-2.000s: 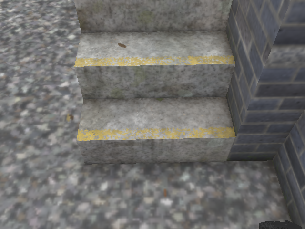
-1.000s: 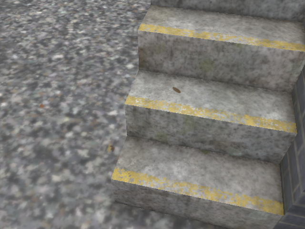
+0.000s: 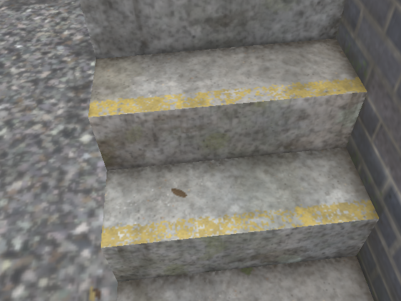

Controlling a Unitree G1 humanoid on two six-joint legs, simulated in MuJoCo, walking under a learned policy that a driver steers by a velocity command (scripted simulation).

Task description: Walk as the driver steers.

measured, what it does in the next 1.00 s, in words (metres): climbs: left foot 0.20 m higher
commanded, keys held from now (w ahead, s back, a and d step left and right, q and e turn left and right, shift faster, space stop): w+e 0.18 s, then w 0.80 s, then w+q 0.02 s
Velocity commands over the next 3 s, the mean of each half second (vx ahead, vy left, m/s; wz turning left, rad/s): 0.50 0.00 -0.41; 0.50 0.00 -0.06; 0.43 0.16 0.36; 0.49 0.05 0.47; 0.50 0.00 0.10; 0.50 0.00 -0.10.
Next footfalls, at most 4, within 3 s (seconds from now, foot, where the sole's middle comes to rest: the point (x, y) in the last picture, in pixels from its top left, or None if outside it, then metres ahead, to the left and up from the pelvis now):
0.50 left None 0.36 0.12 -0.56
1.02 right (265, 190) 0.64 -0.14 -0.35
1.56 left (174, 76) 0.87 0.09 -0.15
2.28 right None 1.11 -0.10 0.06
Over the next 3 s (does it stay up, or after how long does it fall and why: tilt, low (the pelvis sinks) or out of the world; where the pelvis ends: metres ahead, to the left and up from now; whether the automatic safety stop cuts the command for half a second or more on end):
stays up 1.22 0.05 0.98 its command is cut before an obstacle after 1.1 s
